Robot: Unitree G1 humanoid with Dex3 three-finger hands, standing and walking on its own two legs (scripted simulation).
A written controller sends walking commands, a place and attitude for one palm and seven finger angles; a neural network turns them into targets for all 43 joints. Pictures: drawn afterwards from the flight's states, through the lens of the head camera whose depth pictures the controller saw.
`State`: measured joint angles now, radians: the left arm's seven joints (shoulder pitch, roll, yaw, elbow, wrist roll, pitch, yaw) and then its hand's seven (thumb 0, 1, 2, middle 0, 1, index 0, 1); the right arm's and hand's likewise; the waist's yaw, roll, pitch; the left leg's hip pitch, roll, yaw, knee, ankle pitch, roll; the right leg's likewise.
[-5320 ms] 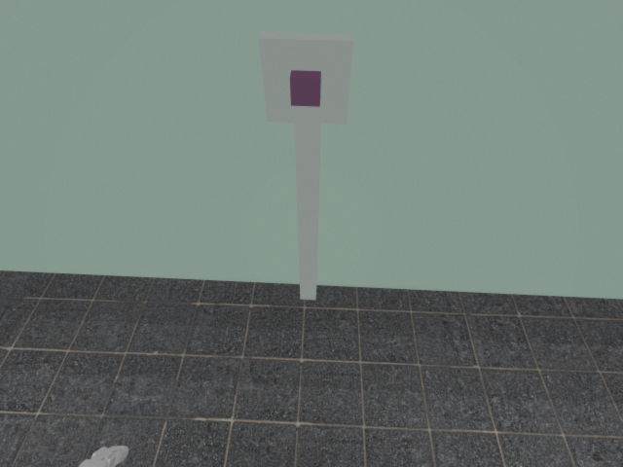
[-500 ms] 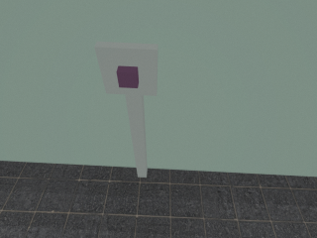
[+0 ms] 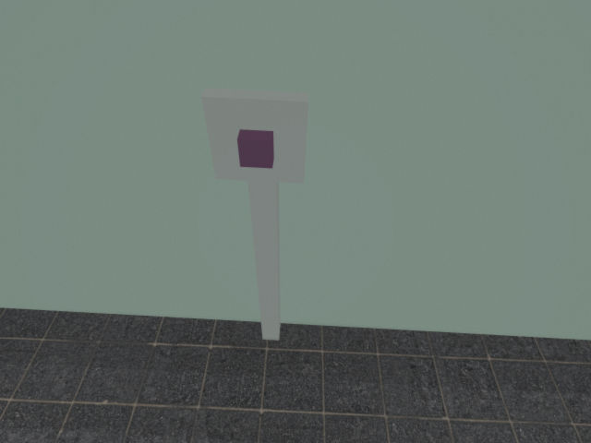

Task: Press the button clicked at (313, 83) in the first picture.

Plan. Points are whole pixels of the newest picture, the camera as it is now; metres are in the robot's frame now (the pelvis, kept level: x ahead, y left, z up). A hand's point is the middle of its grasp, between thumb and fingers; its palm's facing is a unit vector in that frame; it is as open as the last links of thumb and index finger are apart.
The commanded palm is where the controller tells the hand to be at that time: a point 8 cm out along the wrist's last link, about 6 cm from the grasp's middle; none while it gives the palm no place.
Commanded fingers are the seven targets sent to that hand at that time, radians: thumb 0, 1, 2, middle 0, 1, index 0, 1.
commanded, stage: shuffle to correct the standing spot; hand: left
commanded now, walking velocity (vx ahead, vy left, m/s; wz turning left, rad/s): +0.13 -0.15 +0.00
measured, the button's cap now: (256, 148) +0.56 +0.11 +0.10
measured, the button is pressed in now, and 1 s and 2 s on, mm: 0 0 0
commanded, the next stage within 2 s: come to a stop and stand still in 0.64 s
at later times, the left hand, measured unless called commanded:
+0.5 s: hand out of the picture +0.02 +0.10 -0.20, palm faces +0.08 -0.99 -0.07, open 7.4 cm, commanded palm none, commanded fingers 0.00 0.90 0.90 -0.20 -0.30 -0.20 -0.30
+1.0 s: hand (279, 400) +0.23 +0.04 -0.17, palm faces +0.00 -0.97 -0.22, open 7.3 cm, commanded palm none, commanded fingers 0.00 0.90 0.90 -0.20 -0.30 -0.20 -0.30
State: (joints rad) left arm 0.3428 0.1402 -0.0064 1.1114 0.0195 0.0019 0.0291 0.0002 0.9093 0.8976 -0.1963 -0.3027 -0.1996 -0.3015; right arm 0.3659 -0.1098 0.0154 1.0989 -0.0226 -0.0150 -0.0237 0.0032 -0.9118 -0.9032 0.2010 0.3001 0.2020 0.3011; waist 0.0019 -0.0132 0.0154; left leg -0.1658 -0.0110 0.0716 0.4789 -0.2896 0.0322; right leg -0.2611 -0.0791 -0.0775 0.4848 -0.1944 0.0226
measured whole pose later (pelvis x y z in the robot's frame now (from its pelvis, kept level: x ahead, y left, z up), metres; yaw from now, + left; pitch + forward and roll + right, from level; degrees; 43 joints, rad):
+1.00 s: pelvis +0.13 -0.13 -0.01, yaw +2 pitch +0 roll +1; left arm 0.13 0.14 0.02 0.96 0.02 -0.01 0.02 0.00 0.91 0.90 -0.20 -0.30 -0.20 -0.30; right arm 0.29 -0.20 -0.06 1.07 -0.01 0.04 -0.04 0.00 -0.91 -0.90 0.20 0.30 0.20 0.30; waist -0.04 0.04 0.10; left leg -0.38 0.04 0.02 1.04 -0.56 -0.03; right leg -0.38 -0.07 -0.09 0.64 -0.25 -0.01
